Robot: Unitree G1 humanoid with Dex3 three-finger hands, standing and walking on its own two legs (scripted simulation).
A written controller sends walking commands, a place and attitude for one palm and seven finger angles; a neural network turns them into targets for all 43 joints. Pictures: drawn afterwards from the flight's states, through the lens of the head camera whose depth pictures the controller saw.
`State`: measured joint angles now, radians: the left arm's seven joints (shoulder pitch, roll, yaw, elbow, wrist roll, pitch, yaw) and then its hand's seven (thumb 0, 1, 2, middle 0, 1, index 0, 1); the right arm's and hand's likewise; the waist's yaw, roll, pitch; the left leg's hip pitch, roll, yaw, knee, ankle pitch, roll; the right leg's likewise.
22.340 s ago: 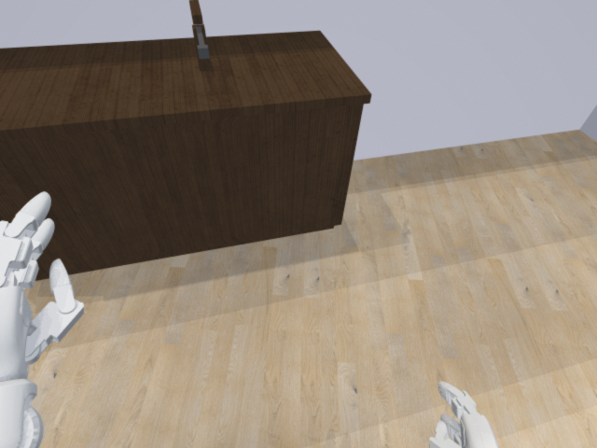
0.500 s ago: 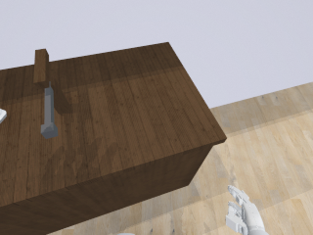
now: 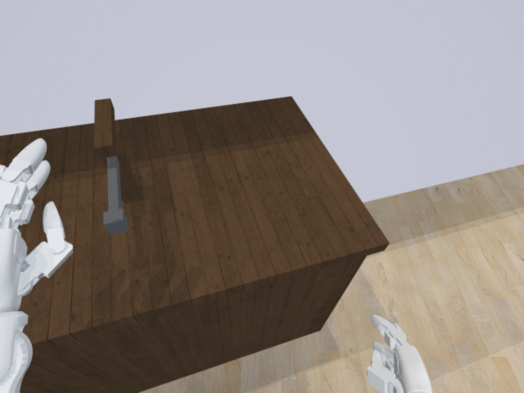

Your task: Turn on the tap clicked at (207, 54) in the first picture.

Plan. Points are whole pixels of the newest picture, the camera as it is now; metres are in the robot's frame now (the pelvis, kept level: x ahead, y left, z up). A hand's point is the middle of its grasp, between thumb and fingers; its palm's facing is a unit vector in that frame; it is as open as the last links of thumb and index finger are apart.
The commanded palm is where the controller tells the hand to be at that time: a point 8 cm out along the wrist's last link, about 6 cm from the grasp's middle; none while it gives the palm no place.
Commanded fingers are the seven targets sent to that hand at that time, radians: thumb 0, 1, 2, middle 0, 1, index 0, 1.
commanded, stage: come to a stop and stand still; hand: left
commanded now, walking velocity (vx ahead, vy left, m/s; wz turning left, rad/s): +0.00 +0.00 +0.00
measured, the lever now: (115, 221) +0.33 +0.27 +0.06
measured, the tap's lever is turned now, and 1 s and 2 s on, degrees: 0 0 0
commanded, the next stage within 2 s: look again from close up in 0.82 s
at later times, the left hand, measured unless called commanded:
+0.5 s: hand (96, 260) +0.22 +0.22 +0.15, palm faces +0.29 -0.87 -0.40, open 7.4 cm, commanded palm +0.16 +0.27 +0.17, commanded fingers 0.00 0.90 0.90 -0.20 -0.30 -0.20 -0.30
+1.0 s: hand (85, 241) +0.24 +0.24 +0.15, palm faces +0.37 -0.86 -0.35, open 7.4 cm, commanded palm +0.17 +0.27 +0.17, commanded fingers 0.00 0.90 0.90 -0.20 -0.30 -0.20 -0.30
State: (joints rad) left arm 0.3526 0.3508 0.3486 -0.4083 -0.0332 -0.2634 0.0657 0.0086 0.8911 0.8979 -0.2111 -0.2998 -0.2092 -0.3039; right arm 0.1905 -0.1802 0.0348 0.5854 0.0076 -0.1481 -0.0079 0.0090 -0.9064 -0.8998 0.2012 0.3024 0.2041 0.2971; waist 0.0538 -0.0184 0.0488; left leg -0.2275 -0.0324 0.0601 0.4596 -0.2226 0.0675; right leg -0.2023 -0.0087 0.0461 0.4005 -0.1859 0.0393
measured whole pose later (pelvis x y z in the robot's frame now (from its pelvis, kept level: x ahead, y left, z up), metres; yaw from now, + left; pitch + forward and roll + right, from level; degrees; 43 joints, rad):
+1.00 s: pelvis +0.02 -0.01 +0.00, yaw +1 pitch +0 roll -2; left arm 0.42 0.37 0.36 -0.45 -0.06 -0.23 0.09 0.01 0.89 0.90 -0.22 -0.30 -0.21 -0.30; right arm 0.18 -0.19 0.02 0.57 0.01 -0.15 -0.03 0.01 -0.91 -0.90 0.20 0.30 0.20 0.30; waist 0.03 -0.04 0.06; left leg -0.23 -0.01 0.04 0.45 -0.23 0.05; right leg -0.18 0.01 0.03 0.36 -0.19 0.02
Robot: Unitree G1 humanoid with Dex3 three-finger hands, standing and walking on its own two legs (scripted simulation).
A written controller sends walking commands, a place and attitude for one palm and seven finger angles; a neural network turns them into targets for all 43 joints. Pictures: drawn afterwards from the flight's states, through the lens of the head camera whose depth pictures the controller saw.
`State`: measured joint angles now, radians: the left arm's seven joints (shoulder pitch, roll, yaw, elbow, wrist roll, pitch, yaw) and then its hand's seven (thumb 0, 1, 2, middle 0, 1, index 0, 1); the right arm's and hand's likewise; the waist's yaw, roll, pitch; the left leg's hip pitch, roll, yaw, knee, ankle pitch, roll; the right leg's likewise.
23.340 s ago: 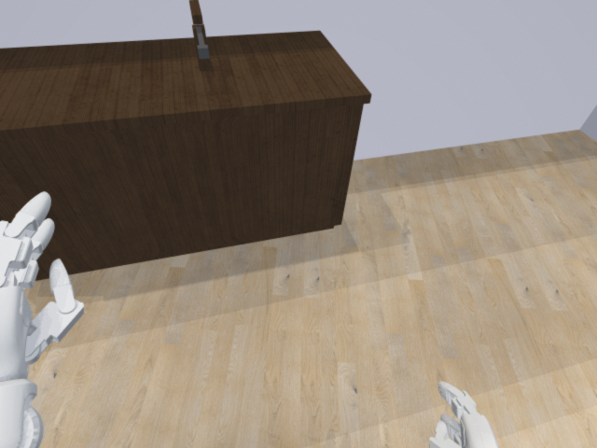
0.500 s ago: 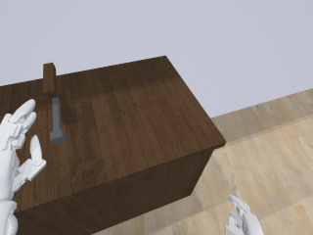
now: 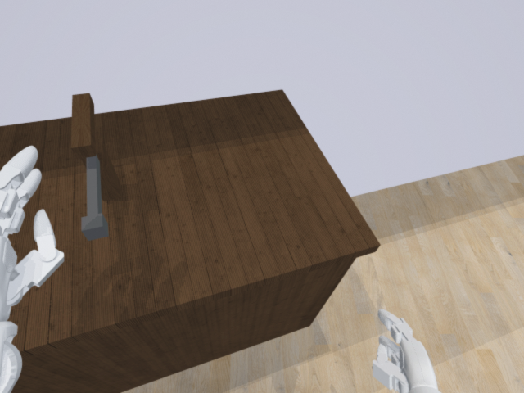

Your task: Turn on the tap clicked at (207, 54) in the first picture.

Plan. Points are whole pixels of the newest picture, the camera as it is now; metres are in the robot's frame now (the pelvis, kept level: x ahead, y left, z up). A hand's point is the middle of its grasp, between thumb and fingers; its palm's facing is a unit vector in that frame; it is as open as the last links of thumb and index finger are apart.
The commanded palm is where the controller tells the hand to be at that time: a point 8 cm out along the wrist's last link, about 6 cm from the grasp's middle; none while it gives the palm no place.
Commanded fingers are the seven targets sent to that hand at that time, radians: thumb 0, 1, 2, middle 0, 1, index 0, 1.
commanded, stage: look again from close up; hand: left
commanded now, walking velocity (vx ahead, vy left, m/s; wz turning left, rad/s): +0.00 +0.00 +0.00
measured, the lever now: (95, 226) +0.31 +0.28 +0.06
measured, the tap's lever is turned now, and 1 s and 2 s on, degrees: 0 0 0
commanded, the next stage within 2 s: turn the palm inward beside the body in 0.16 s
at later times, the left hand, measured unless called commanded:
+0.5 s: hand (64, 254) +0.22 +0.25 +0.15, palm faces +0.33 -0.89 -0.31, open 7.4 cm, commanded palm +0.15 +0.29 +0.16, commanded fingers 0.00 0.90 0.90 -0.20 -0.30 -0.20 -0.30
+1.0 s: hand (109, 287) +0.20 +0.19 +0.14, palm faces +0.41 -0.86 -0.29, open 7.4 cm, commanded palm +0.13 +0.25 +0.15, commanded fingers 0.00 0.90 0.90 -0.20 -0.30 -0.20 -0.30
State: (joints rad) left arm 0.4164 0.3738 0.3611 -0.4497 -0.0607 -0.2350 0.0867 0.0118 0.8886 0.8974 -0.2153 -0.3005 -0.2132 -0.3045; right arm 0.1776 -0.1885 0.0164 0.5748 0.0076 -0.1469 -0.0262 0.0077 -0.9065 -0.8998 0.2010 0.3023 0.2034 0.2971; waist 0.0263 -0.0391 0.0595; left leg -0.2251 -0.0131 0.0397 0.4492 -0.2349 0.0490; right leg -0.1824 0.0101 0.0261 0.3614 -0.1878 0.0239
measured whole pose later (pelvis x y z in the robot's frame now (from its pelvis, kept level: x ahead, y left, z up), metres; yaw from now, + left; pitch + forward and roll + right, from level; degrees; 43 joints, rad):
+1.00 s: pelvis -0.03 -0.07 -0.03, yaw +1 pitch +1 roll +0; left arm 0.31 0.36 0.32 -0.32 -0.17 -0.03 0.09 0.01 0.89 0.90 -0.21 -0.30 -0.21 -0.30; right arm 0.15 -0.22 0.01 0.68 0.03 -0.15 -0.07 0.01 -0.91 -0.90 0.20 0.30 0.20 0.30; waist 0.05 0.05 -0.03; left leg -0.40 0.02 -0.05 0.70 -0.32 -0.03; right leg -0.37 0.06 -0.08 0.69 -0.34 -0.07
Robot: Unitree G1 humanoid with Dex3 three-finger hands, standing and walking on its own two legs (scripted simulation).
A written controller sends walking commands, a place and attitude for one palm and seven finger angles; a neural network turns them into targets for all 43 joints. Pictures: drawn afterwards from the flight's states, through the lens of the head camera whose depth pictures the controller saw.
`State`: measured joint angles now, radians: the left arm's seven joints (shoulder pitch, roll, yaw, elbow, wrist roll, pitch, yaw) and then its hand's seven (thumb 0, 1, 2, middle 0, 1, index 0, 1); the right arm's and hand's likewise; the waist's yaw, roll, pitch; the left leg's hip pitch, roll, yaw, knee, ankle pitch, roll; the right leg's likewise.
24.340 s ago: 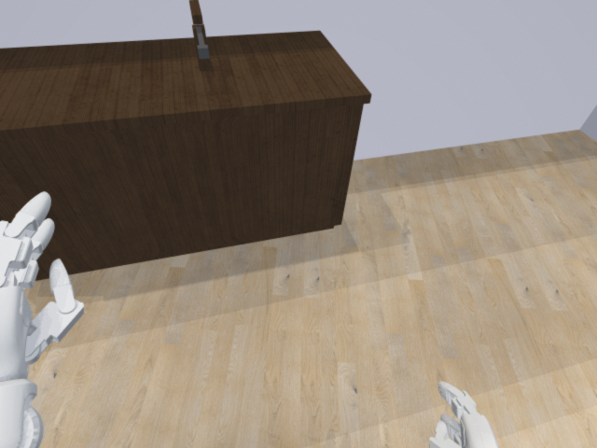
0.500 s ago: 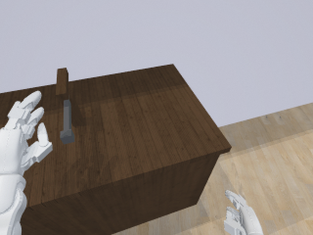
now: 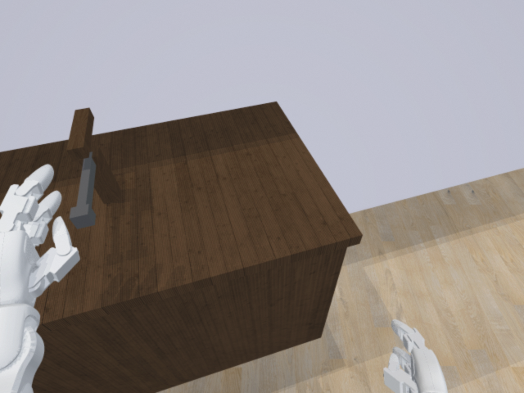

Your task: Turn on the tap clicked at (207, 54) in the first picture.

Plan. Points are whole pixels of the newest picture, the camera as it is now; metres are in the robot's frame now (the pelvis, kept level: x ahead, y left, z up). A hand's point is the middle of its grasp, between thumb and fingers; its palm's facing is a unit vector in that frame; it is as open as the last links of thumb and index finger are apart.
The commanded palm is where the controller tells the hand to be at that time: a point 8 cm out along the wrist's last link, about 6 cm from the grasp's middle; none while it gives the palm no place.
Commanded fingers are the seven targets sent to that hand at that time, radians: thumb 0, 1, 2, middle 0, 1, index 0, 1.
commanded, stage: turn the palm inward beside the body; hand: left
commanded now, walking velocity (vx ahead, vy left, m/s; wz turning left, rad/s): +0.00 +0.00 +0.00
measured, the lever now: (83, 216) +0.35 +0.34 +0.08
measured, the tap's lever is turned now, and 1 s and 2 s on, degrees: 0 0 0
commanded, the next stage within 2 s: reach beside the lever's end, fingers flat in 1.46 s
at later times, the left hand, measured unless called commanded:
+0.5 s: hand (52, 266) +0.21 +0.27 +0.16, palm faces +0.47 -0.86 -0.18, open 7.4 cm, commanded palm +0.16 +0.31 +0.16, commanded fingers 0.00 0.90 0.90 -0.20 -0.30 -0.20 -0.30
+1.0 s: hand (50, 308) +0.17 +0.26 +0.14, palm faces +0.53 -0.84 -0.12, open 7.4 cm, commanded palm +0.12 +0.30 +0.15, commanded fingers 0.00 0.90 0.90 -0.20 -0.30 -0.20 -0.30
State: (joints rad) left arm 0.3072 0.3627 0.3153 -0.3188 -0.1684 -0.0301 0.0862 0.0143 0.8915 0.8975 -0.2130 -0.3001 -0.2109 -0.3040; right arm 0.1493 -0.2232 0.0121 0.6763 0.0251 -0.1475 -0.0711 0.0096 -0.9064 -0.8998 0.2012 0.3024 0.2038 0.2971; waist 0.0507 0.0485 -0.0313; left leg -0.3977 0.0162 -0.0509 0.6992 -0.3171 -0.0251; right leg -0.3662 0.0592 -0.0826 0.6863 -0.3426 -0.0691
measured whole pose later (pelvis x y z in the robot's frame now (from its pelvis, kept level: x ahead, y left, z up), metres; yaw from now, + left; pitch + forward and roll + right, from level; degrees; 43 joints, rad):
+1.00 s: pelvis +0.00 +0.03 +0.00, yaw +2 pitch -1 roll -1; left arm 0.54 0.20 0.19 -0.52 -0.19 0.08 0.24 0.01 0.90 0.90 -0.21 -0.30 -0.21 -0.30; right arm 0.19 -0.22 0.06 0.65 0.03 -0.21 -0.09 0.01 -0.90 -0.90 0.20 0.30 0.20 0.30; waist 0.08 0.05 -0.05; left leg -0.37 -0.03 -0.06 0.71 -0.31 0.01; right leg -0.33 0.02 -0.09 0.69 -0.34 -0.05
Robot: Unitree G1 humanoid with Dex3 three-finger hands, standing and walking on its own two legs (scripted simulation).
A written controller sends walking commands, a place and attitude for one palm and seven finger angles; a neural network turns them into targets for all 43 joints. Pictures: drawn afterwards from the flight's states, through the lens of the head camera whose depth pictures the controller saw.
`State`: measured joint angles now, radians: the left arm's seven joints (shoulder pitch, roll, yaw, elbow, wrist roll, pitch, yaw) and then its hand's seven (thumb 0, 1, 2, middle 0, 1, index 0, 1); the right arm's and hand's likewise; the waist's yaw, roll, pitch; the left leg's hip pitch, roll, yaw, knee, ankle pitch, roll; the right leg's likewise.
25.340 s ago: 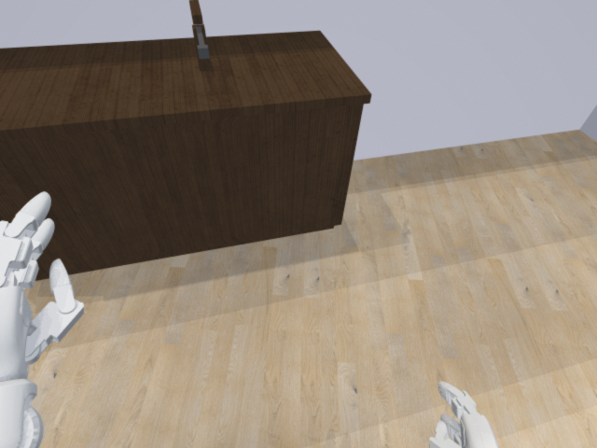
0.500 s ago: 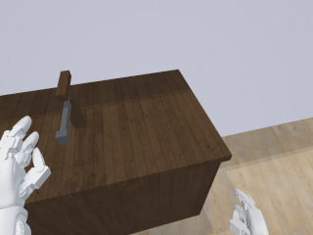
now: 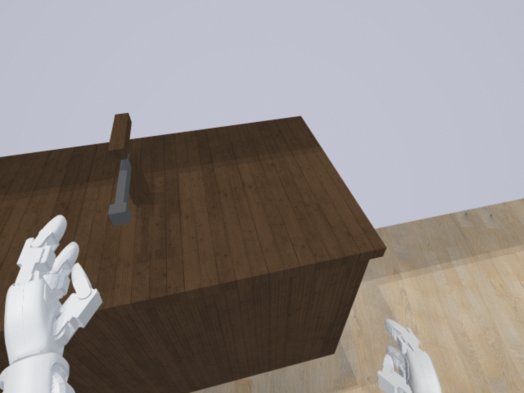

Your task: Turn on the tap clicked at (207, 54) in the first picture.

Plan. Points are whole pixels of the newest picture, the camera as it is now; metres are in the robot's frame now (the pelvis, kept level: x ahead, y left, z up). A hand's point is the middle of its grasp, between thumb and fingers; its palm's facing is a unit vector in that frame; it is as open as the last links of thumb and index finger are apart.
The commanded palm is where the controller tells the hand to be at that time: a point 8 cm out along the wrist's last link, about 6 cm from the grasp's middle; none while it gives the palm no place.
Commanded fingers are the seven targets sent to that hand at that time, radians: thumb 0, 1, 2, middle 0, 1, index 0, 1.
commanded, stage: turn the palm inward beside the body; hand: left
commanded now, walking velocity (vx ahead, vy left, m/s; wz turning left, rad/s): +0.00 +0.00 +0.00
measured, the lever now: (120, 213) +0.36 +0.30 +0.08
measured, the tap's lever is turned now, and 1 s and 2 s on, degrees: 0 0 0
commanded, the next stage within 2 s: reach beside the lever's end, fingers flat in 0.46 s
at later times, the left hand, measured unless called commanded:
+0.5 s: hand (116, 277) +0.21 +0.21 +0.14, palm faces +0.51 -0.85 -0.09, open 7.4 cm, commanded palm +0.15 +0.25 +0.15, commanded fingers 0.00 0.90 0.90 -0.20 -0.30 -0.20 -0.30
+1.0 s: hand (113, 265) +0.23 +0.23 +0.13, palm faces +0.51 -0.86 -0.08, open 7.4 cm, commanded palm +0.18 +0.28 +0.13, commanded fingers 0.00 0.90 0.90 -0.20 -0.29 -0.20 -0.29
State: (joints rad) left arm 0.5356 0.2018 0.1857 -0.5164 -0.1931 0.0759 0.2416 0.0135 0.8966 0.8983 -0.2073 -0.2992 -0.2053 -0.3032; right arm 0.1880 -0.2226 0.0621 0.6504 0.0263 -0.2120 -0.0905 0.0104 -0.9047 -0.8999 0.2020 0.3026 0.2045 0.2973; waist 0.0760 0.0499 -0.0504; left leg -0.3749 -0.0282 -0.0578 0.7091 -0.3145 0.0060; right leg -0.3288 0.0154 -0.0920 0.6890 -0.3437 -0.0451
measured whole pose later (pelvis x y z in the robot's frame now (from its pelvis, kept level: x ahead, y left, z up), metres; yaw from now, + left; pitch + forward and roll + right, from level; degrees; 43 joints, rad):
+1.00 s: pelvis +0.01 -0.01 +0.00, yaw +0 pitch +0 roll +0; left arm 0.37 0.20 0.22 -0.33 -0.22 0.04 0.22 0.01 0.90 0.90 -0.21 -0.30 -0.20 -0.30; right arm 0.18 -0.24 0.04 0.68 0.03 -0.21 -0.10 0.01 -0.91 -0.90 0.20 0.30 0.20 0.30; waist 0.06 0.05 -0.04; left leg -0.36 -0.02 -0.07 0.67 -0.31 -0.01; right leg -0.32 0.03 -0.10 0.65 -0.34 -0.06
